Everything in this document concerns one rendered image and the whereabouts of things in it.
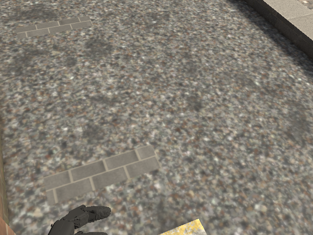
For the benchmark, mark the left robot hand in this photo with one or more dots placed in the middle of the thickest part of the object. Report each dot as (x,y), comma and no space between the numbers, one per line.
(79,217)

